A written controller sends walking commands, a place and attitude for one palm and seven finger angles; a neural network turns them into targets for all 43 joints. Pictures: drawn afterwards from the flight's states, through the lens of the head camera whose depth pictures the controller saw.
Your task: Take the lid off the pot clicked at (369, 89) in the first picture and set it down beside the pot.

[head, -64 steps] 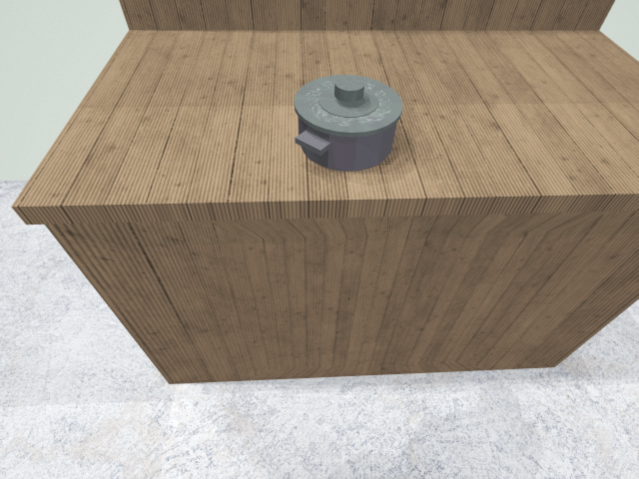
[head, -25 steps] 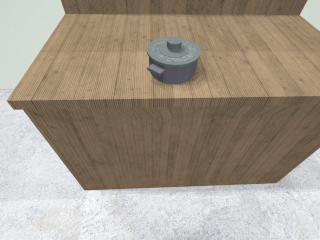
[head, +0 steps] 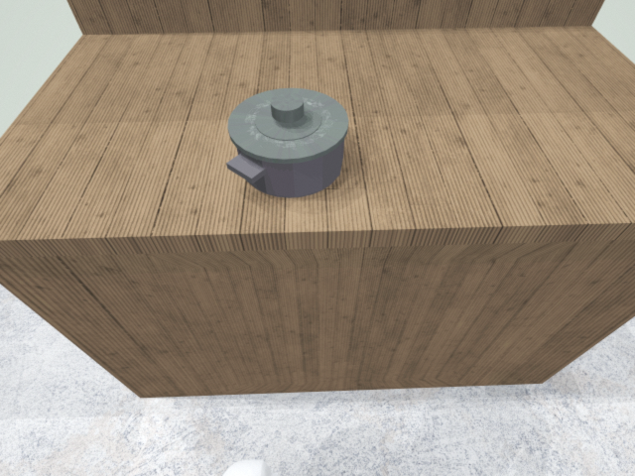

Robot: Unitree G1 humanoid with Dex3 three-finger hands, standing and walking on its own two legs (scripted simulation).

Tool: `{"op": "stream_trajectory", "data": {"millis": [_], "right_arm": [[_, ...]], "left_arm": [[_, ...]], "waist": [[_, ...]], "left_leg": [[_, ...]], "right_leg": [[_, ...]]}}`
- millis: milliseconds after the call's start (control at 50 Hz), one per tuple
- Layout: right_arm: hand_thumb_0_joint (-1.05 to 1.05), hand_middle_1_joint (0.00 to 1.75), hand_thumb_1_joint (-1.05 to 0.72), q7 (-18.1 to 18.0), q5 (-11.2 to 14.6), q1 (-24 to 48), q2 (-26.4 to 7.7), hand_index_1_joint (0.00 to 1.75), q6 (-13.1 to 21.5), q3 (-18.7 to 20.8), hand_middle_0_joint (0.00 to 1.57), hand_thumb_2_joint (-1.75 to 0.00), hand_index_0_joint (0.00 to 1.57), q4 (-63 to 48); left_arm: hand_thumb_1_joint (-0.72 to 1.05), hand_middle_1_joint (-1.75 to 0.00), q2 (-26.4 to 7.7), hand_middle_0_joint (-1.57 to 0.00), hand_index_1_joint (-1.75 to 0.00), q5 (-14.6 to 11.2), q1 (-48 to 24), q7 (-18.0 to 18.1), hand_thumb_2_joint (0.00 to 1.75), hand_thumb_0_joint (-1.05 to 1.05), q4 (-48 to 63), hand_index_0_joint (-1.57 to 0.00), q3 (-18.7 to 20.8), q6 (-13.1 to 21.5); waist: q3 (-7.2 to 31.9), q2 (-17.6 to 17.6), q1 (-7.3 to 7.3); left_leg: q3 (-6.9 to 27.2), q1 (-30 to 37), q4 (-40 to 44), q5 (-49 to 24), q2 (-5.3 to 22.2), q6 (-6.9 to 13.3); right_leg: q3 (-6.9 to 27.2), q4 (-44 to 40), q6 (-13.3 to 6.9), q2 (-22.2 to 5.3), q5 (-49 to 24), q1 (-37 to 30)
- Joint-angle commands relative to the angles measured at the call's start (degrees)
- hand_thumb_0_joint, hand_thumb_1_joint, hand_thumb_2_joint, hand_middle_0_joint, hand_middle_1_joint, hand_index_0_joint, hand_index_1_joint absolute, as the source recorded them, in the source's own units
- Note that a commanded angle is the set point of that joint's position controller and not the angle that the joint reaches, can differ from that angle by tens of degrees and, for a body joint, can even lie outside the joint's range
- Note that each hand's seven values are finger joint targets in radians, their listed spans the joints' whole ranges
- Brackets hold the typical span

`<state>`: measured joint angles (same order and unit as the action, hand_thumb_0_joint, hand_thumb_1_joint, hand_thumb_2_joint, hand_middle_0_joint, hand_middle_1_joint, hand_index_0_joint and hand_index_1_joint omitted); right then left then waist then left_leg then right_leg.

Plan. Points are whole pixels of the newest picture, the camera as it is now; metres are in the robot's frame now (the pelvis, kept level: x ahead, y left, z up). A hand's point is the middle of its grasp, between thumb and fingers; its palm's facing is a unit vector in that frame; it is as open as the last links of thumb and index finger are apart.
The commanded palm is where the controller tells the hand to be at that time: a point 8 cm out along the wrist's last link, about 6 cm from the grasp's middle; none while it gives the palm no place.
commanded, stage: take the last steps up to it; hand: left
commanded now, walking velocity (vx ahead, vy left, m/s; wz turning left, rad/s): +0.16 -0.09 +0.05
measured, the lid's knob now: (287, 107) +0.57 +0.08 +0.16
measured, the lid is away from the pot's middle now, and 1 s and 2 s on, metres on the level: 0.00 0.00 0.00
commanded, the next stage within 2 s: come to a stop and stand still in 0.02 s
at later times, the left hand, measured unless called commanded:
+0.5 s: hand (228, 451) +0.18 +0.15 -0.17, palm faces +0.11 -0.96 -0.24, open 7.3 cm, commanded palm none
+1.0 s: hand out of the picture +0.08 +0.16 -0.18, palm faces +0.06 -0.96 -0.28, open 7.4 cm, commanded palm none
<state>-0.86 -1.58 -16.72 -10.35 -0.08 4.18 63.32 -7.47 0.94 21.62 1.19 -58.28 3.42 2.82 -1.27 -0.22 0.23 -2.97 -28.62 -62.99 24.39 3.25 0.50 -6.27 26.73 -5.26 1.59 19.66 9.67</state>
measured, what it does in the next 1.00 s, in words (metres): steps on the spot: left foot, then right foot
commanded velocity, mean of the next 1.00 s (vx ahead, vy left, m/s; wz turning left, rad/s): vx -0.08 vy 0.08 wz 0.01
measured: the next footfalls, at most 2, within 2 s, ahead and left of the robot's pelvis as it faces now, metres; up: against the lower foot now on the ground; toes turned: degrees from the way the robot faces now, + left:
left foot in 0.24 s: +0.22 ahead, +0.05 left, +0.00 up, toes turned +3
right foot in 0.62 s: +0.13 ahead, -0.25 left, +0.00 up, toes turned +0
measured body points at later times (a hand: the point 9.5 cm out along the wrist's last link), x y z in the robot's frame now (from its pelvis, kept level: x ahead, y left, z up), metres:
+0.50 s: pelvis +0.10 -0.05 -0.01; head +0.15 -0.04 +0.44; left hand +0.18 +0.20 -0.16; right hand +0.22 -0.28 -0.14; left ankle +0.18 +0.05 -0.74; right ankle +0.09 -0.22 -0.66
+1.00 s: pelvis +0.07 -0.05 -0.02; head +0.10 -0.04 +0.43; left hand +0.07 +0.21 -0.16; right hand +0.16 -0.31 -0.15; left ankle +0.08 +0.07 -0.74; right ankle +0.09 -0.24 -0.74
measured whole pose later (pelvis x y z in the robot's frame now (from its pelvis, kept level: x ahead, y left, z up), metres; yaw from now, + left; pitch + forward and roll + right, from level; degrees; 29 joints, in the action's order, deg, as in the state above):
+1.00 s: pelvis +0.07 -0.05 -0.02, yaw +1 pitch +0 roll +0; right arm 0.8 -0.2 -11.8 -14.2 -2.1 3.4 50.8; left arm -12.0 1.6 19.6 3.1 -52.9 2.2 -1.5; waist -3.2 -0.3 0.6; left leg 0.2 -17.9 -35.8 17.4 -0.1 -1.2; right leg 2.2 36.3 5.0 -7.6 17.1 19.3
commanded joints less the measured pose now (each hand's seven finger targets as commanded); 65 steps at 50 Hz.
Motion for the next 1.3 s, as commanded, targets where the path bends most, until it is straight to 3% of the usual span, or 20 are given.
{"op": "stream_trajectory", "data": {"millis": [0, 100, 180, 200, 240, 340, 480, 560, 600, 640, 720, 820, 900, 920, 980, 1020, 1120, 1180, 1200, 1280], "right_arm": [[0.00, 0.30, -0.90, 0.4, 0.5, 4.0, 0.3, 0.30, 1.8, -0.3, 0.20, -0.90, 0.20, -6.0], [0.00, 0.30, -0.90, 0.4, 0.8, 9.2, 0.5, 0.30, 2.7, -1.1, 0.20, -0.90, 0.20, -7.7], [0.00, 0.30, -0.90, -1.9, 1.1, -1.1, -1.5, 0.30, 3.0, -1.7, 0.20, -0.90, 0.20, -4.7], [0.00, 0.30, -0.90, -2.2, 1.2, -5.9, -4.6, 0.30, 2.6, -0.7, 0.20, -0.90, 0.20, -4.5], [0.00, 0.30, -0.90, -2.5, 1.6, -12.0, -8.2, 0.30, 1.1, 0.5, 0.20, -0.90, 0.20, -4.6], [0.00, 0.30, -0.90, -2.4, 0.6, 8.9, -4.5, 0.30, 0.8, -1.3, 0.20, -0.90, 0.20, -11.7], [0.00, 0.30, -0.90, -0.6, -0.9, 12.6, -8.5, 0.30, -1.6, 1.2, 0.20, -0.90, 0.20, -15.8], [0.00, 0.30, -0.90, 0.1, -0.2, 10.0, -8.6, 0.30, -2.8, 1.9, 0.20, -0.90, 0.20, -15.5], [0.00, 0.30, -0.90, 0.4, 0.3, 8.6, -3.4, 0.30, -3.3, 1.3, 0.20, -0.90, 0.20, -17.4], [0.00, 0.30, -0.90, 0.4, -0.4, 10.3, -5.7, 0.30, -4.2, 1.4, 0.20, -0.90, 0.20, -17.9], [0.00, 0.30, -0.90, 1.2, 0.0, 8.3, -7.9, 0.30, -3.9, 1.6, 0.20, -0.90, 0.20, -16.4], [0.00, 0.30, -0.90, 1.3, 0.9, 12.3, -5.7, 0.30, -2.9, 0.4, 0.20, -0.90, 0.20, -17.0], [0.00, 0.30, -0.90, 1.3, 1.7, 6.6, -4.8, 0.30, -1.3, 0.2, 0.20, -0.90, 0.20, -14.6], [0.00, 0.30, -0.90, 1.3, 1.8, 1.2, -6.7, 0.30, 0.9, -0.5, 0.20, -0.90, 0.20, -16.1], [0.00, 0.30, -0.90, 0.8, 0.9, -0.7, -14.6, 0.30, 0.4, 0.6, 0.20, -0.90, 0.20, -17.4], [0.00, 0.30, -0.90, 0.5, -0.3, 3.3, -12.4, 0.30, -0.9, -0.1, 0.20, -0.90, 0.20, -20.0], [0.00, 0.30, -0.90, 0.2, -0.1, 8.3, -8.9, 0.30, -1.2, -1.5, 0.20, -0.90, 0.20, -19.3], [0.00, 0.30, -0.90, 0.1, 1.1, 2.8, -5.6, 0.30, -1.8, -1.7, 0.20, -0.90, 0.20, -18.9], [0.00, 0.30, -0.90, 0.1, 0.8, 0.6, -5.5, 0.30, -2.1, -1.1, 0.20, -0.90, 0.20, -18.1], [0.00, 0.30, -0.90, 0.5, 0.9, -4.3, -3.9, 0.30, -0.8, -1.6, 0.20, -0.90, 0.20, -15.0]], "left_arm": [[0.90, -0.30, -5.4, -0.20, -0.30, 0.1, 7.5, 0.8, 0.90, 0.00, -0.4, -0.20, 0.2, 1.5], [0.90, -0.30, -4.8, -0.20, -0.30, 0.0, 8.9, 1.4, 0.90, 0.00, -2.2, -0.20, -0.6, 1.6], [0.90, -0.30, -6.0, -0.20, -0.30, -0.7, 6.8, 2.4, 0.90, 0.00, -2.0, -0.20, -0.7, 0.9], [0.90, -0.30, -6.8, -0.20, -0.30, -1.4, 5.5, 2.4, 0.90, 0.00, -1.2, -0.20, -0.8, 0.9], [0.90, -0.30, -4.1, -0.20, -0.30, -2.1, 4.7, 3.0, 0.90, 0.00, 2.2, -0.20, -0.7, 0.2], [0.90, -0.30, -5.5, -0.20, -0.30, -0.5, 3.7, 2.4, 0.90, 0.00, 3.8, -0.20, 1.5, -4.8], [0.90, -0.30, -6.9, -0.20, -0.30, -0.2, 0.4, 1.6, 0.90, 0.00, 7.7, -0.20, 2.4, -5.6], [0.90, -0.30, -10.0, -0.20, -0.30, 0.6, 3.6, 1.5, 0.90, 0.00, 7.3, -0.20, 2.2, -3.9], [0.90, -0.30, -20.6, -0.20, -0.30, 1.5, 0.3, 1.9, 0.90, 0.00, 9.9, -0.20, 3.4, -2.9], [0.90, -0.30, -20.9, -0.20, -0.30, 1.3, -1.2, 2.4, 0.90, 0.00, 10.3, -0.20, 4.0, -2.8], [0.90, -0.30, -17.2, -0.20, -0.30, 0.8, -5.1, 2.8, 0.90, 0.00, 10.6, -0.20, 3.0, -2.2], [0.90, -0.30, -17.8, -0.20, -0.30, 1.3, 1.8, 2.8, 0.90, 0.00, 8.5, -0.20, 3.2, -2.3], [0.90, -0.30, -18.6, -0.20, -0.30, 1.6, -3.6, 1.8, 0.90, 0.00, 9.8, -0.20, 3.2, -3.3], [0.90, -0.30, -16.7, -0.20, -0.30, 1.5, -3.7, 4.1, 0.90, 0.00, 7.8, -0.20, 1.9, -1.0], [0.90, -0.30, -11.0, -0.20, -0.30, -0.1, -1.8, 2.3, 0.90, 0.00, 9.5, -0.20, -0.5, -4.3], [0.90, -0.30, -10.0, -0.20, -0.30, 0.3, -3.1, 2.3, 0.90, 0.00, 10.2, -0.20, -0.6, -5.5], [0.90, -0.30, -9.0, -0.20, -0.30, 0.2, 1.7, 0.8, 0.90, 0.00, 6.1, -0.20, -1.5, -4.5], [0.90, -0.30, -12.8, -0.20, -0.30, 0.6, -0.7, 1.1, 0.90, 0.00, 8.0, -0.20, -1.6, -2.6], [0.90, -0.30, -15.0, -0.20, -0.30, 0.6, -3.3, 1.0, 0.90, 0.00, 9.6, -0.20, -1.0, -2.9], [0.90, -0.30, -11.6, -0.20, -0.30, 0.5, -8.8, 1.4, 0.90, 0.00, 10.9, -0.20, -1.2, -2.7]], "waist": [[-1.5, -2.6, 0.26], [-1.7, -5.3, 0.80], [3.1, -2.5, -4.69], [6.7, -2.6, -6.84], [7.6, 8.3, -8.19], [-0.2, 2.1, 2.19], [3.9, 12.8, 1.32], [5.5, 4.3, 2.95], [1.4, -19.2, 3.02], [0.8, -6.2, 1.81], [2.1, -14.5, 0.62], [3.3, -11.7, 4.13], [3.7, -16.8, 1.33], [12.9, -6.6, -3.16], [9.5, 22.6, -1.73], [0.9, 13.3, -0.59], [-7.6, 5.8, 3.93], [-5.5, -12.4, -0.09], [-2.3, -7.9, -1.63], [-2.4, -13.6, -3.54]], "left_leg": [[-1.2, -9.0, 4.5, -6.4, 0.4, -0.8], [-4.5, -3.3, 18.6, -10.0, -2.2, 0.3], [-3.2, 18.7, 34.0, -29.0, -4.9, 1.9], [3.9, 31.5, 31.6, -51.8, 2.4, 5.5], [17.6, 34.4, 36.1, -97.6, 21.4, 18.5], [9.9, 10.1, 42.2, -55.8, 14.2, 11.8], [7.6, 9.1, 42.1, -29.3, 10.2, 10.1], [6.3, 7.8, 28.8, -15.2, 4.9, 4.1], [4.1, -6.9, 4.0, 10.4, -6.5, -2.0], [11.7, -8.2, -9.2, 5.2, -5.5, -1.8], [8.7, -10.0, -10.4, -2.8, -4.5, -3.7], [4.7, -5.8, 4.4, 1.4, -4.4, -4.2], [0.2, 9.4, 23.1, -0.6, -6.4, -3.0], [-0.9, 14.6, 30.4, -2.1, -5.3, -3.3], [19.4, 21.8, 40.2, -31.9, 10.8, 5.8], [17.2, 9.1, 43.1, -11.3, 11.9, 10.2], [13.2, -6.3, 42.7, 7.2, 5.9, 5.7], [3.3, 3.6, 26.5, 3.5, -3.9, 0.1], [2.4, 12.4, 21.0, 0.3, -4.7, -0.6], [4.3, 20.4, 35.0, -6.0, -2.3, 0.9]], "right_leg": [[11.2, -9.9, -7.6, -13.4, -38.7, -8.3], [8.5, -7.6, -3.2, -11.5, -56.0, -12.0], [7.0, 9.4, 5.1, -9.0, -72.6, -7.9], [4.9, 18.3, 7.7, -6.3, -59.0, 1.9], [8.3, 51.0, 7.6, 2.3, 20.6, 15.3], [12.4, 48.2, 6.1, -2.6, 9.0, 13.0], [6.1, 30.3, 7.2, -3.7, 6.5, 11.4], [5.1, 0.5, 7.1, -3.9, -5.4, 1.4], [36.7, -9.7, -3.2, -28.5, -23.3, 3.9], [32.3, -9.0, -6.8, -27.6, -18.1, 8.2], [19.8, -1.7, -2.8, -19.3, -33.7, 0.0], [20.9, -0.6, -4.0, -20.6, -37.7, -5.1], [18.1, -1.3, -1.9, -17.9, -28.9, 3.4], [18.3, 5.6, 1.5, -16.8, -47.5, -6.1], [4.6, 24.6, 6.2, -2.5, 15.6, 16.9], [5.9, 32.5, 4.2, -3.2, 15.4, 17.4], [3.8, 14.3, 4.4, -2.0, 3.0, 4.1], [28.0, -10.2, -2.9, -15.2, 16.9, 13.4], [30.1, -14.1, -6.7, -19.2, 19.4, 18.5], [17.8, -6.8, -1.3, -10.7, 12.2, 21.4]]}}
